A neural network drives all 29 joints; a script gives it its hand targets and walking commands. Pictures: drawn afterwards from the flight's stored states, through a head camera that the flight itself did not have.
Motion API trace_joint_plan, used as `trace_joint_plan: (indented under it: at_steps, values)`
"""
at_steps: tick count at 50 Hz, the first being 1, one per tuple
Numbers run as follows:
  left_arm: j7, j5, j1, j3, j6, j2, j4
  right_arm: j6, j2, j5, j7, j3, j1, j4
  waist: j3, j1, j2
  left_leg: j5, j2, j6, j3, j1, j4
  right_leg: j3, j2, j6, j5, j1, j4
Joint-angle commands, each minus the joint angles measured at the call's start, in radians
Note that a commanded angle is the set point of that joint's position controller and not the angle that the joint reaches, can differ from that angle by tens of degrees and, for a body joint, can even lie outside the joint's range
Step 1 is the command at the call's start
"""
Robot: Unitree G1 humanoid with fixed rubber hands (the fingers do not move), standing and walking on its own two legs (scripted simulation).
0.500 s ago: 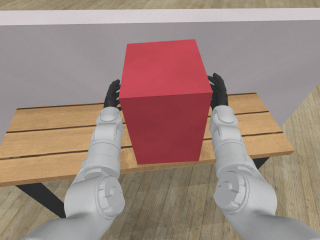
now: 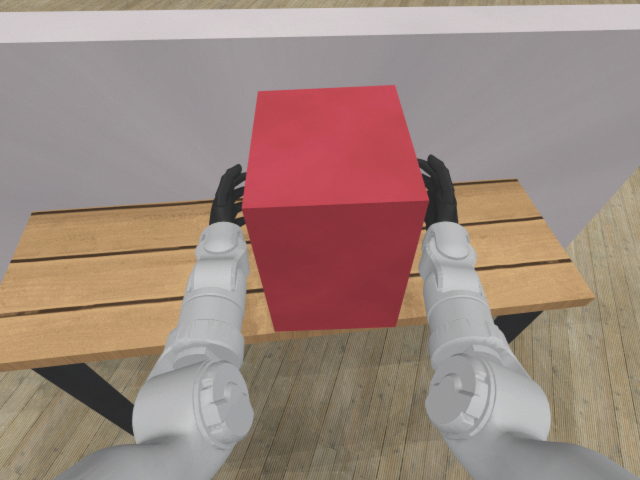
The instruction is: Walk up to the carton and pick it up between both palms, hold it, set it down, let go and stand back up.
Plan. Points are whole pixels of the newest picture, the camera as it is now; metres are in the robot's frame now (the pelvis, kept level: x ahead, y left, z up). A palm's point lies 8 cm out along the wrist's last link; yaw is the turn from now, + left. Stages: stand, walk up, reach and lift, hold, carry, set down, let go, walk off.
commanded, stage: set down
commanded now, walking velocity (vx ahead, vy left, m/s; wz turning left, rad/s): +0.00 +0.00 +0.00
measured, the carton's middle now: (331, 216) +0.45 -0.02 +0.05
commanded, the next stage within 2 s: none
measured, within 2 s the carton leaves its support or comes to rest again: neither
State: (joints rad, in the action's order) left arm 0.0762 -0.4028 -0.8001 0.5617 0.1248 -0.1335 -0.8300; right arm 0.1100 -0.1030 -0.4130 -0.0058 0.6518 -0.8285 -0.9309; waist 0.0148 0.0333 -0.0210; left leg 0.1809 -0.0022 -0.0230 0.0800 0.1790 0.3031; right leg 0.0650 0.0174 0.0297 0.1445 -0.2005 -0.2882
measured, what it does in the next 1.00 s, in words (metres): stands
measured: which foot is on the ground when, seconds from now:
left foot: down 0.00-1.00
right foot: down 0.00-1.00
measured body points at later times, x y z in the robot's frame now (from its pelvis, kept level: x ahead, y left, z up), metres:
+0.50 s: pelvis +0.00 +0.00 +0.00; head +0.04 +0.02 +0.45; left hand +0.42 +0.12 +0.08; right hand +0.41 -0.16 +0.09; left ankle -0.02 +0.10 -0.75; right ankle +0.00 -0.10 -0.75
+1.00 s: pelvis +0.00 +0.00 +0.00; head +0.05 +0.02 +0.45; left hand +0.43 +0.12 +0.08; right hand +0.41 -0.16 +0.09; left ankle -0.02 +0.10 -0.75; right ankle +0.00 -0.10 -0.75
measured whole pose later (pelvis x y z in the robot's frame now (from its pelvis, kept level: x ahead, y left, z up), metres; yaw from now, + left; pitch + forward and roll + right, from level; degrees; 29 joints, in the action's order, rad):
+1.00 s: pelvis +0.00 +0.00 +0.00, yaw -1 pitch +3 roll +0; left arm 0.04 -0.49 -0.78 0.61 0.06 -0.19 -0.73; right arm 0.14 -0.14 -0.45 0.04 0.67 -0.77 -0.81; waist -0.03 0.04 -0.03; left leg 0.18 0.00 -0.03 0.10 0.17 0.29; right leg 0.07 0.01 0.03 0.14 -0.20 -0.27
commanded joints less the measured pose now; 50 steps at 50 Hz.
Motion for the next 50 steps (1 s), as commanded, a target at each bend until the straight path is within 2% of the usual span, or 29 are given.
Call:
trace_joint_plan:
  at_steps: [1, 16, 31, 50]
  values:
    - [-0.095, 0.005, -0.615, -0.225, -0.067, -0.347, 0.078, 0.032, -0.439, -0.037, 0.138, -0.243, -0.464, 0.003, 0.509, -0.007, 0.001, -0.225, -0.025, 0.030, 0.016, -0.062, -0.021, 0.020, -0.026, -0.085, -0.466, 0.319, -0.072]
    - [-0.096, -0.036, -0.536, -0.192, -0.066, -0.342, 0.070, 0.035, -0.413, -0.058, 0.150, -0.219, -0.420, 0.027, 0.445, -0.019, 0.006, -0.209, -0.030, 0.025, 0.019, -0.086, -0.026, 0.029, -0.024, -0.079, -0.360, 0.258, -0.043]
    - [-0.107, -0.072, -0.440, -0.165, -0.070, -0.337, 0.065, 0.041, -0.406, -0.074, 0.152, -0.224, -0.359, 0.065, 0.397, -0.023, -0.008, -0.211, -0.023, 0.010, 0.023, -0.048, -0.034, 0.023, -0.027, -0.083, -0.387, 0.286, -0.046]
    - [-0.117, -0.107, -0.350, -0.137, -0.066, -0.333, 0.079, 0.017, -0.382, -0.089, 0.163, -0.205, -0.275, 0.080, 0.317, -0.022, -0.004, -0.217, -0.024, 0.005, 0.019, -0.080, -0.028, 0.025, -0.023, -0.079, -0.310, 0.214, -0.023]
